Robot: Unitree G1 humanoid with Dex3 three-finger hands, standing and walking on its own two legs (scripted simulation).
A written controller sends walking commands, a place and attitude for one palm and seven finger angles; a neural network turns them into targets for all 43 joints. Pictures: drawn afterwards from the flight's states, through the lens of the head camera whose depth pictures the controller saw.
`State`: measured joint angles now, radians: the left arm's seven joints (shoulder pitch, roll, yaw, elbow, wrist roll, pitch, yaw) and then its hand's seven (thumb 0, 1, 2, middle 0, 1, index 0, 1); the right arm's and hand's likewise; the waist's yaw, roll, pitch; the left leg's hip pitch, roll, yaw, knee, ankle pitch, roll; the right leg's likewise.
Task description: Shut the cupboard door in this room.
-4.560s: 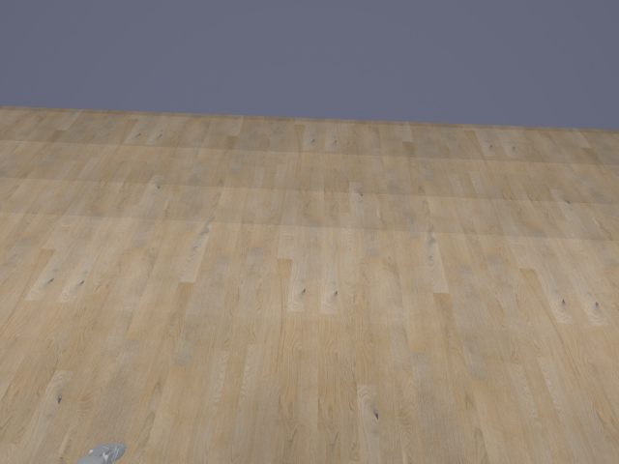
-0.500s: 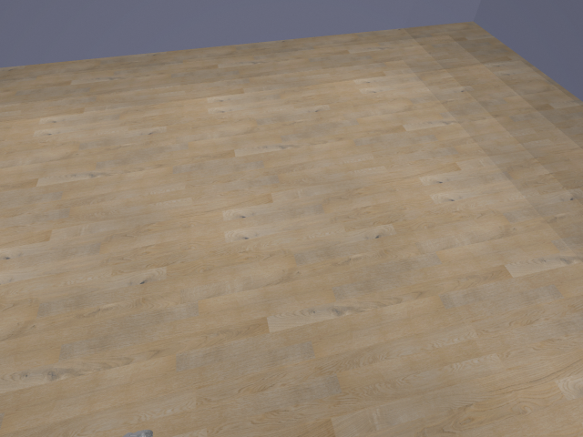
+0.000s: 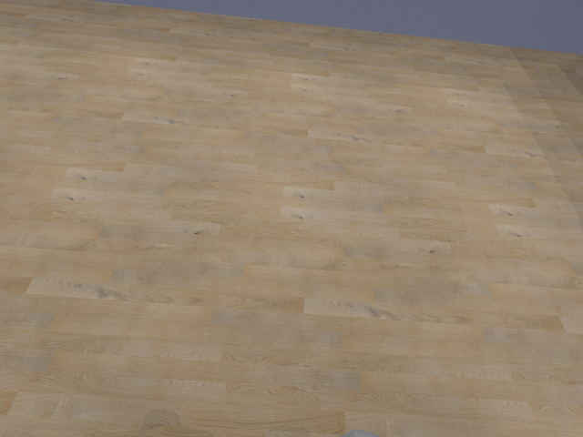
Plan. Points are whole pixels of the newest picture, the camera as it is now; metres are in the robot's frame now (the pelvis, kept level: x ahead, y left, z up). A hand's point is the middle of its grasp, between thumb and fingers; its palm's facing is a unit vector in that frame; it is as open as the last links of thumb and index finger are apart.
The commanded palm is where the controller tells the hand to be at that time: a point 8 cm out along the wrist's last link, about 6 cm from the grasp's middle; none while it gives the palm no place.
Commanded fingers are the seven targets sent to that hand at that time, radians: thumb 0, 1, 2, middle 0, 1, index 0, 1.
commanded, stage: turn or walk to find it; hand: left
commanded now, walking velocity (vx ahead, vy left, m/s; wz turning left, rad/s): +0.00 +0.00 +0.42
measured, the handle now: out of the picture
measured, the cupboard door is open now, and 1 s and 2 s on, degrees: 83 83 83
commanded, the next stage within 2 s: none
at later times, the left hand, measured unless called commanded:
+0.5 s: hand out of the picture +0.03 +0.16 -0.13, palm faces +0.24 -0.93 -0.28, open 7.4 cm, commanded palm none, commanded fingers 0.00 0.90 0.90 -0.20 -0.30 -0.20 -0.30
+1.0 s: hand out of the picture -0.14 +0.20 -0.17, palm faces +0.49 -0.84 -0.24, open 7.4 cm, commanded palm none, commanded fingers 0.00 0.90 0.90 -0.20 -0.30 -0.20 -0.30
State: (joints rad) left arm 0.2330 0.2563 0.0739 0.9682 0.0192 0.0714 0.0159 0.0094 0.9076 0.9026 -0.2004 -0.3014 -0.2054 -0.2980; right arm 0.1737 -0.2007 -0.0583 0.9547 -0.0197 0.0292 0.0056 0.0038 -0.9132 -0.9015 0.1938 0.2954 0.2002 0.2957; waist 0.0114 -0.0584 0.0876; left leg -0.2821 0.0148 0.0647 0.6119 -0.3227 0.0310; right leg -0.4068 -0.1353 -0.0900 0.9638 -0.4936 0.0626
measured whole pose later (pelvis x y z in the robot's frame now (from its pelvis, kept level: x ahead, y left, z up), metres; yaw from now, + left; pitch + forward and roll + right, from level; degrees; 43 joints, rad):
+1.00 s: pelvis -0.07 -0.01 +0.01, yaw +26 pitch -1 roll -1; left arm 0.25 0.27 0.08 1.00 0.02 0.07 0.01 0.01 0.91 0.90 -0.20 -0.30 -0.20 -0.30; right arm 0.13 -0.19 -0.04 0.94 -0.02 0.03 0.00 0.00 -0.91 -0.90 0.20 0.30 0.20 0.30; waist 0.03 -0.05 0.07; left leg -0.25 0.00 0.05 0.53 -0.27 0.04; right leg -0.44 -0.11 -0.07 1.05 -0.43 0.07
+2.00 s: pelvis -0.12 -0.03 +0.01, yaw +51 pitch +0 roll +0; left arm 0.20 0.26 0.07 0.96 0.01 0.06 0.01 0.01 0.91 0.90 -0.20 -0.30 -0.20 -0.30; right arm 0.17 -0.19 -0.04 0.94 -0.02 0.02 0.00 0.00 -0.91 -0.90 0.20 0.30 0.20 0.30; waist 0.01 -0.02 0.07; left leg -0.24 -0.02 0.00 0.46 -0.22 0.03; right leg -0.43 -0.09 -0.04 0.99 -0.42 0.08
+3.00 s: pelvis -0.13 -0.11 +0.01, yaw +77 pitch +0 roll +0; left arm 0.20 0.22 0.06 0.94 0.01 0.04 0.01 0.01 0.91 0.90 -0.20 -0.30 -0.20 -0.30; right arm 0.17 -0.20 -0.05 0.95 -0.02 0.04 0.00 0.00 -0.91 -0.90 0.20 0.30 0.20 0.30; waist -0.01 0.01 0.06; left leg -0.28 -0.02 -0.04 0.49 -0.21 0.00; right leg -0.33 -0.06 -0.04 0.74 -0.41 0.07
